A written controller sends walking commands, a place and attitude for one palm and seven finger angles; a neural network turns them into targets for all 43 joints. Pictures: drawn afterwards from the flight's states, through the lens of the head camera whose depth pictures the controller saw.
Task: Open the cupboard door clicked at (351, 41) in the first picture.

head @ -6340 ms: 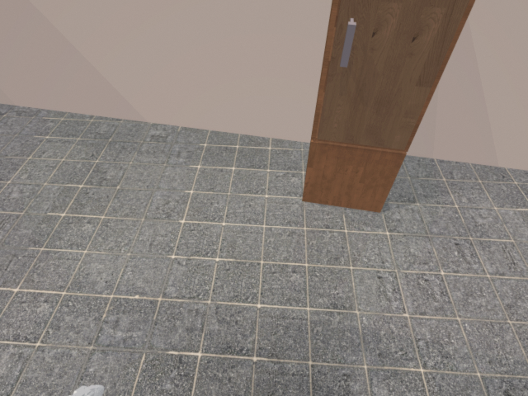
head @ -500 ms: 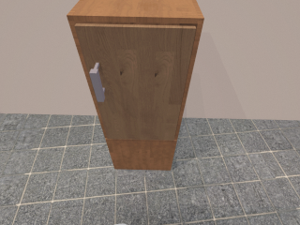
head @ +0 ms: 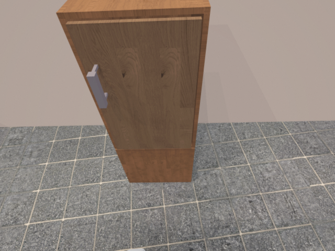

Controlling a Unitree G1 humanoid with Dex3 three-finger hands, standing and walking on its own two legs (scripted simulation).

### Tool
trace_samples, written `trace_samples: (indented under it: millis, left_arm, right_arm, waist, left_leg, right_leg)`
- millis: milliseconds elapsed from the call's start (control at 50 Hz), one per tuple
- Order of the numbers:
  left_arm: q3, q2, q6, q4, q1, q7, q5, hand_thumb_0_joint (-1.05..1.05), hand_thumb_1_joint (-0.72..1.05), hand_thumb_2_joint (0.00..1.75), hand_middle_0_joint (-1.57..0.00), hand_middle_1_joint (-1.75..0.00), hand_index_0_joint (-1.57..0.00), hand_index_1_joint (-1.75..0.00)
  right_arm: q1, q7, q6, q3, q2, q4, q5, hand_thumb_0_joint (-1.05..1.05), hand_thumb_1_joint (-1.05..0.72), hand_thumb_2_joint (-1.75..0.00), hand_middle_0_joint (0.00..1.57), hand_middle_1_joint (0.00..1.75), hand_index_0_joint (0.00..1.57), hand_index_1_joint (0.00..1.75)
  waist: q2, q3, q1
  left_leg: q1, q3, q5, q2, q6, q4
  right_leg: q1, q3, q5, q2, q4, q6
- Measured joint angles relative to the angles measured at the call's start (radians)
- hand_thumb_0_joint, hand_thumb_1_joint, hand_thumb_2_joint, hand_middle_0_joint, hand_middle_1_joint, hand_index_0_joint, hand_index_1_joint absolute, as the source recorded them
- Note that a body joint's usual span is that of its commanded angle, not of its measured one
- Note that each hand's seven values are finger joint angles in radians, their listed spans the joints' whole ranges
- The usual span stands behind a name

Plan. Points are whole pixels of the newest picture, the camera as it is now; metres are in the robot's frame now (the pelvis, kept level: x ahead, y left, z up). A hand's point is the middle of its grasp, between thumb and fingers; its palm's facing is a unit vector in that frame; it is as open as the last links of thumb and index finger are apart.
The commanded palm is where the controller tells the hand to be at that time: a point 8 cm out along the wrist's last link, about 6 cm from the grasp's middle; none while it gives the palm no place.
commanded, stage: come to a stop and stand still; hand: left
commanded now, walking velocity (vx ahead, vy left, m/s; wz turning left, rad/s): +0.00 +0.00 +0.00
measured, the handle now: (99, 86) +0.56 +0.26 +0.07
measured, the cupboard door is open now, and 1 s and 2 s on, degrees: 0 0 0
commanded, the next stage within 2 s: look again from close up in 0.50 s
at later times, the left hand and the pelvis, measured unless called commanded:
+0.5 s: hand out of the picture -0.02 +0.15 -0.17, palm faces +0.05 -0.98 -0.18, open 7.3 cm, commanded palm none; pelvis -0.02 -0.01 +0.01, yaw +0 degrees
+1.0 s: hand out of the picture -0.01 +0.20 -0.17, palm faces +0.03 -0.98 -0.21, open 7.3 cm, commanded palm none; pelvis -0.02 +0.03 +0.00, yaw +0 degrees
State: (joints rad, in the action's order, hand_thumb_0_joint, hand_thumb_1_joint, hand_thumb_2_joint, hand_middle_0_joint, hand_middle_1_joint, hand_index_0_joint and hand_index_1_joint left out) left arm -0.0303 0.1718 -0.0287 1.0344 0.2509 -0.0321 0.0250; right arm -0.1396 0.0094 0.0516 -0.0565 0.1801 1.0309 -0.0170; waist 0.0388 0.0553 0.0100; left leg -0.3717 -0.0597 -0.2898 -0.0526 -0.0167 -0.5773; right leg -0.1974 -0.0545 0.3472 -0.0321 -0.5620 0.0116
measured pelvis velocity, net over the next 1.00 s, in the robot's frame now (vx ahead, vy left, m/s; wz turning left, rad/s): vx -0.02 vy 0.03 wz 0.00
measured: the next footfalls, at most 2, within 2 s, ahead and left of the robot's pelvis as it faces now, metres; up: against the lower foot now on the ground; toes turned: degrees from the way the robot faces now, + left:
left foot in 0.16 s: +0.03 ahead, +0.13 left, +0.00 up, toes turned +2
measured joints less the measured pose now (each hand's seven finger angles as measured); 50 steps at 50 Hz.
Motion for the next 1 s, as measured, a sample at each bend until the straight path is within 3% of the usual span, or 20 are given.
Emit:
trace_samples:
  millis: [80,180,300,600,680,760,1000]
  left_arm:
    - [0.012,-0.020,0.006,0.016,0.017,0.003,-0.003,0.00,0.91,0.90,-0.20,-0.30,-0.20,-0.30]
    - [0.017,-0.027,0.011,0.046,0.004,-0.004,-0.010,0.01,0.93,0.90,-0.20,-0.30,-0.20,-0.30]
    - [0.017,-0.010,0.017,0.073,-0.020,0.000,-0.022,0.01,0.94,0.90,-0.20,-0.30,-0.20,-0.30]
    - [0.022,-0.047,0.020,0.107,0.033,0.004,-0.020,0.00,0.92,0.90,-0.20,-0.30,-0.20,-0.30]
    - [0.037,-0.068,0.053,0.087,0.062,-0.014,-0.008,0.00,0.91,0.90,-0.20,-0.30,-0.20,-0.30]
    - [0.039,-0.063,0.047,0.076,0.072,-0.009,-0.009,0.00,0.91,0.90,-0.20,-0.30,-0.20,-0.30]
    - [0.032,-0.013,0.034,0.039,0.048,-0.003,-0.008,0.00,0.91,0.90,-0.20,-0.30,-0.20,-0.30]
  right_arm:
    - [-0.043,0.000,0.003,0.004,0.008,0.030,0.000,0.00,-0.91,-0.90,0.20,0.30,0.20,0.30]
    - [-0.096,0.013,-0.021,0.019,0.004,0.076,0.001,0.00,-0.91,-0.90,0.20,0.30,0.20,0.30]
    - [-0.123,0.021,-0.033,0.045,-0.032,0.135,0.001,0.00,-0.91,-0.90,0.20,0.30,0.20,0.30]
    - [-0.149,0.019,-0.045,0.054,-0.064,0.139,-0.001,0.00,-0.91,-0.90,0.20,0.30,0.20,0.30]
    - [-0.150,0.009,-0.046,0.051,-0.039,0.087,-0.002,0.01,-0.92,-0.90,0.20,0.30,0.20,0.30]
    - [-0.166,0.007,-0.060,0.051,-0.029,0.049,-0.005,0.01,-0.92,-0.90,0.20,0.30,0.20,0.30]
    - [-0.173,0.008,-0.066,0.068,-0.026,0.046,-0.006,0.02,-0.93,-0.90,0.20,0.30,0.20,0.30]
  waist:
    - [-0.004,-0.027,-0.005]
    - [-0.003,-0.035,-0.024]
    - [-0.042,-0.007,-0.006]
    - [-0.035,-0.017,-0.007]
    - [-0.001,-0.019,-0.013]
    - [-0.007,-0.033,-0.021]
    - [-0.033,-0.046,-0.008]
  left_leg:
    - [0.023,0.030,-0.049,0.010,0.002,-0.089]
    - [0.143,0.046,0.026,-0.009,-0.020,0.062]
    - [0.186,0.038,0.065,-0.005,-0.033,0.133]
    - [0.197,0.029,0.098,0.001,-0.021,0.179]
    - [0.127,0.046,0.046,-0.010,-0.007,0.064]
    - [0.121,0.039,0.016,0.015,0.007,0.024]
    - [0.145,0.014,0.035,0.060,0.039,0.072]
  right_leg:
    - [0.016,0.001,-0.025,0.012,0.043,0.016]
    - [0.007,-0.026,-0.020,0.041,0.033,0.022]
    - [0.044,-0.021,-0.066,0.040,0.098,0.025]
    - [0.054,-0.014,-0.104,0.036,0.147,0.017]
    - [0.019,-0.018,-0.093,0.048,0.108,0.010]
    - [0.004,-0.010,-0.054,0.021,0.048,-0.006]
    - [0.004,0.012,-0.055,-0.024,0.049,-0.037]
